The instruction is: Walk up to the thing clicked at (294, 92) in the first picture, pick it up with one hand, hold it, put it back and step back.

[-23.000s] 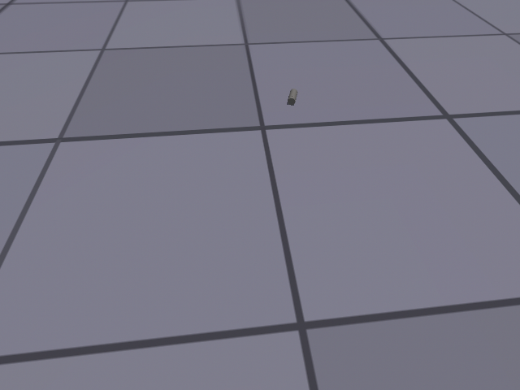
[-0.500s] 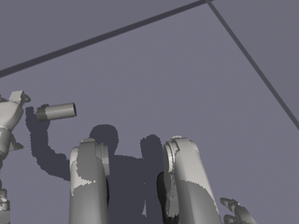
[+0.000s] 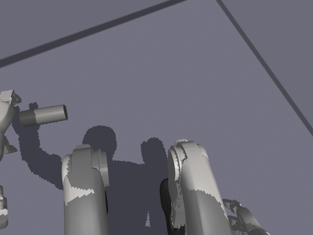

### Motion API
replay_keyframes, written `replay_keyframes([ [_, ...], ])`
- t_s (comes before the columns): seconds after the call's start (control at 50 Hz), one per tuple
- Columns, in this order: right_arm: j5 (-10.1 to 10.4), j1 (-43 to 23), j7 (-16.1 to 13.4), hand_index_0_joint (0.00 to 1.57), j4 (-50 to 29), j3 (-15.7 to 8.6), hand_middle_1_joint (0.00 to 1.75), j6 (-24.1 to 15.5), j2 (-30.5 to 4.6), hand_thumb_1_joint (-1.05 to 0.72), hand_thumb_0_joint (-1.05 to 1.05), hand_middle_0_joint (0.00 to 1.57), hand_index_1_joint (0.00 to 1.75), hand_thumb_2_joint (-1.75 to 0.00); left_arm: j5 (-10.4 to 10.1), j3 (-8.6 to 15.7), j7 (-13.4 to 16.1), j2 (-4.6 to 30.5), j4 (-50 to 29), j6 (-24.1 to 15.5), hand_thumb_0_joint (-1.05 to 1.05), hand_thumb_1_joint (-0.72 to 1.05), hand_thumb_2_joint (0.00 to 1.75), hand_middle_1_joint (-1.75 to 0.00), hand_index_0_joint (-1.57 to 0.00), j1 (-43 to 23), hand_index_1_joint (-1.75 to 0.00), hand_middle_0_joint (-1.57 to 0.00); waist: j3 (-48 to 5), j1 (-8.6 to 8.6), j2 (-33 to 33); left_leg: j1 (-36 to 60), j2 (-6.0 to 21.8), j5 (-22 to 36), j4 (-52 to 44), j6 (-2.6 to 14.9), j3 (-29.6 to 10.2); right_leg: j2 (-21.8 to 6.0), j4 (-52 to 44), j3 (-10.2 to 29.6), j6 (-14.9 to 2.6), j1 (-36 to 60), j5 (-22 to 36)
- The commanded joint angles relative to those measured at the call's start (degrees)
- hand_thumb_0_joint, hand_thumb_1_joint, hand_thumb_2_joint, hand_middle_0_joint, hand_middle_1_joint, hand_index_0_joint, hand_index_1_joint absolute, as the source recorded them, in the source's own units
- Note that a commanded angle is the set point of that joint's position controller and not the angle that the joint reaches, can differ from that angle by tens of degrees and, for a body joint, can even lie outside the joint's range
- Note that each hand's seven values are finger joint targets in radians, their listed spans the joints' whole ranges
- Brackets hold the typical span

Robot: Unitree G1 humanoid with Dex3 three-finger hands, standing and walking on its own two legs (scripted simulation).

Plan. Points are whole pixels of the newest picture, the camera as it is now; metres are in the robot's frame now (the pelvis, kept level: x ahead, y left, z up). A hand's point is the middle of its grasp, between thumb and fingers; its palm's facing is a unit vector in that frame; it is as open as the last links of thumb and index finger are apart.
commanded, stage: rise first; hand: left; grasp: from above
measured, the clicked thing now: (44, 115) +0.45 +0.33 -0.31
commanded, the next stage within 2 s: approach in 0.34 s
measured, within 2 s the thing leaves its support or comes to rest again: neither
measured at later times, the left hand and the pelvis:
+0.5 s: hand (12, 126) +0.38 +0.36 -0.18, palm faces -0.43 -0.15 -0.89, open 13.8 cm; pelvis +0.01 +0.00 -0.01, yaw -1 degrees
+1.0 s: hand (40, 95) +0.48 +0.31 -0.19, palm faces -0.37 -0.10 -0.92, open 14.2 cm; pelvis +0.01 +0.00 -0.02, yaw -3 degrees
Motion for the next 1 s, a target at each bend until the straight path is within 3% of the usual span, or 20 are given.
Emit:
replay_keyframes([
  [0.0, 0.0, 9.0, -1.0, 0.2, -1.4, -3.8, 0.3, -0.6, -13.5, -0.9, 0.0, 0.2, 0.3, -0.9, -1.1, 3.2, 2.3, 17.8, -7.7, 0.3, 0.0, -0.47, 0.94, -0.96, -0.13, -12.6, -0.95, -0.13, -36.5, 2.1, 15.7, 30.4, -0.6, 5.0, -13.7, 2.93, 7.0, 0.9, -14.7, -4.8, -4.49, 12.8, 8.3],
  [0.02, -0.3, 9.0, -0.9, 0.2, -1.6, -3.7, 0.3, -0.7, -13.8, -0.89, 0.0, 0.2, 0.3, -0.9, -1.3, 3.5, 2.4, 17.5, -7.8, 0.2, 0.0, -0.47, 0.94, -0.96, -0.13, -12.9, -0.95, -0.13, -36.1, 1.23, 16.8, 30.7, -0.6, 5.1, -13.6, 2.83, 6.7, 0.8, -13.9, -5.1, -4.37, 12.5, 8.6],
  [0.08, -0.1, 9.0, -0.9, 0.2, -1.5, -3.4, 0.3, -0.4, -13.6, -0.89, 0.0, 0.2, 0.3, -0.9, -1.0, 2.8, 2.4, 17.3, -7.0, 0.1, 0.0, -0.5, 0.96, -0.96, -0.11, -12.7, -0.96, -0.12, -36.2, 1.37, 16.6, 31.2, -0.6, 5.3, -13.5, 2.72, 6.5, 1.1, -13.9, -5.3, -4.56, 11.8, 8.8],
  [0.14, -0.4, 9.2, -0.8, 0.2, -1.2, -3.2, 0.3, -0.4, -13.6, -0.9, 0.0, 0.2, 0.3, -0.9, -1.0, 3.9, 2.8, 18.6, -6.5, -0.1, 0.0, -0.49, 0.95, -0.97, -0.12, -12.1, -0.97, -0.11, -37.1, 1.51, 15.7, 29.9, -0.6, 7.1, -11.9, 2.98, 7.0, 1.2, -13.7, -4.9, -4.31, 13.6, 10.7],
  [0.18, -0.7, 9.7, -0.6, 0.2, -1.3, -2.9, 0.3, -0.4, -13.5, -0.9, 0.0, 0.2, 0.3, -0.9, -1.5, 3.7, 3.1, 17.7, -6.0, -0.1, 0.0, -0.48, 0.94, -0.97, -0.13, -12.7, -0.97, -0.12, -36.2, 0.54, 14.6, 28.7, -0.6, 7.7, -11.4, 3.2, 7.0, 1.0, -13.8, -4.9, -3.97, 14.6, 11.5],
  [0.4, -1.3, 9.5, -0.2, 0.2, -0.8, -2.7, 0.3, -0.4, -14.2, -0.89, 0.0, 0.2, 0.3, -0.9, -1.0, 4.2, 3.7, 18.6, -5.5, -0.4, 0.0, -0.48, 0.94, -0.96, -0.13, -13.0, -0.96, -0.12, -36.0, 0.39, 17.2, 30.0, -0.3, 7.5, -11.2, 2.76, 6.4, 1.2, -12.4, -5.7, -4.18, 13.1, 11.2],
  [0.42, -1.3, 9.6, -0.2, 0.2, -0.7, -2.6, 0.3, -0.4, -14.2, -0.9, 0.0, 0.2, 0.3, -0.9, -0.8, 3.4, 3.6, 18.1, -4.9, -0.3, 0.0, -0.55, 1.02, -0.92, -0.11, -13.2, -0.95, -0.14, -36.0, 0.05, 16.8, 29.9, -0.3, 7.7, -11.0, 2.82, 6.4, 1.4, -12.7, -5.6, -4.21, 13.1, 11.6],
  [0.46, -1.3, 9.5, -0.2, 0.2, -0.6, -2.3, 0.3, -0.3, -14.2, -0.89, 0.0, 0.2, 0.3, -0.89, -0.7, 2.6, 3.9, 17.8, -4.1, -0.5, 0.0, -0.52, 0.96, -1.03, -0.08, -15.2, -1.02, -0.07, -35.5, -0.98, 15.6, 28.0, -0.4, 7.3, -10.1, 3.05, 6.3, 1.5, -13.0, -5.5, -4.01, 13.2, 11.6],
  [0.5, -1.6, 10.0, -0.2, 0.2, -0.2, -2.1, 0.3, -0.4, -14.3, -0.89, 0.0, 0.2, 0.3, -0.89, -0.3, 1.1, 4.2, 16.6, -3.4, -0.7, 0.0, -0.52, 0.96, -1.04, -0.08, -16.8, -1.02, -0.07, -34.8, -2.08, 15.0, 27.5, -0.3, 7.2, -9.5, 3.06, 6.0, 1.6, -13.0, -5.6, -3.9, 13.1, 11.8],
  [0.56, -1.8, 10.1, -0.2, 0.2, 0.2, -1.6, 0.3, -1.0, -14.7, -0.89, 0.0, 0.2, 0.3, -0.89, 0.2, -1.6, 4.7, 15.0, -2.7, -1.4, 0.0, -0.53, 0.97, -1.04, -0.08, -21.8, -1.03, -0.07, -33.3, -4.14, 16.4, 27.8, -0.1, 5.0, -9.8, 2.74, 5.3, 1.7, -12.4, -6.4, -4.16, 10.6, 9.6],
  [0.62, -2.4, 11.4, -0.3, 0.2, 0.5, -0.7, 0.3, -1.7, -15.4, -0.89, 0.0, 0.2, 0.3, -0.89, 1.4, -3.6, 6.7, 13.4, 0.2, -1.2, 0.0, -0.52, 0.98, -1.05, -0.08, -26.0, -1.03, -0.07, -33.3, -6.76, 17.1, 29.0, 0.0, 6.0, -9.1, 2.54, 4.9, 1.7, -12.0, -7.1, -3.86, 10.3, 10.8],
  [0.64, -2.4, 11.2, -0.2, 0.2, 0.5, -0.4, 0.3, -1.9, -15.4, -0.89, 0.0, 0.2, 0.3, -0.89, 1.7, -3.4, 7.6, 14.0, 1.5, -0.8, 0.0, -0.52, 0.97, -1.05, -0.08, -26.3, -1.04, -0.07, -33.0, -6.27, 18.5, 29.5, 0.0, 6.0, -9.6, 2.36, 4.8, 1.8, -11.5, -7.2, -4.1, 9.4, 10.7],
  [0.66, -2.7, 11.4, -0.3, 0.2, 0.5, -0.2, 0.3, -2.0, -15.7, -0.89, 0.0, 0.2, 0.3, -0.89, 2.2, -3.3, 8.4, 14.2, 1.8, -0.3, 0.0, -0.53, 0.98, -1.05, -0.08, -28.6, -1.04, -0.06, -34.1, -7.19, 19.5, 30.2, 0.2, 6.2, -9.4, 2.27, 4.7, 1.8, -11.3, -7.6, -3.96, 9.3, 11.0],
  [0.74, -3.2, 11.4, -0.1, 0.2, -0.4, 1.0, 0.3, -2.6, -16.2, -0.89, 0.0, 0.2, 0.3, -0.89, 3.2, -1.3, 11.0, 17.4, 3.6, 3.6, 0.0, -0.55, 1.0, -1.04, -0.07, -30.8, -1.03, -0.07, -35.7, -6.96, 23.7, 31.7, 0.3, 7.7, -9.7, 2.05, 5.1, 1.7, -10.0, -7.8, -4.11, 9.5, 13.1],
  [0.78, -3.1, 10.9, 0.0, 0.2, -1.1, 1.3, 0.3, -2.6, -16.2, -0.9, 0.0, 0.2, 0.3, -0.9, 2.9, 0.6, 11.4, 19.9, 3.9, 6.1, 0.0, -0.55, 0.99, -1.03, -0.07, -30.7, -1.03, -0.07, -36.9, -5.57, 25.8, 31.5, 0.2, 7.8, -9.9, 2.07, 5.9, 1.8, -10.3, -7.1, -4.36, 10.5, 13.6],
  [0.88, -2.5, 10.5, 0.3, 0.2, -2.3, 1.9, 0.3, -2.1, -15.8, -0.9, 0.0, 0.2, 0.3, -0.9, 0.4, 1.1, 8.4, 21.2, 3.8, 11.2, 0.0, -0.58, 1.01, -1.02, -0.06, -27.5, -1.02, -0.07, -38.1, -4.52, 23.4, 27.5, 0.0, 7.6, -9.8, 3.07, 6.7, 1.9, -11.5, -6.1, -4.05, 14.6, 14.1],
  [0.98, -1.3, 11.0, 0.5, 0.2, -3.5, 2.2, 0.3, -1.3, -14.6, -0.89, 0.0, 0.2, 0.3, -0.89, -4.1, -1.2, 1.7, 19.9, 7.1, 12.4, 0.0, -0.55, 0.98, -1.03, -0.07, -21.0, -1.02, -0.06, -34.2, -4.56, 13.9, 19.7, -0.2, 6.5, -8.8, 4.46, 6.4, 2.4, -13.3, -4.9, -3.17, 19.9, 13.2],
])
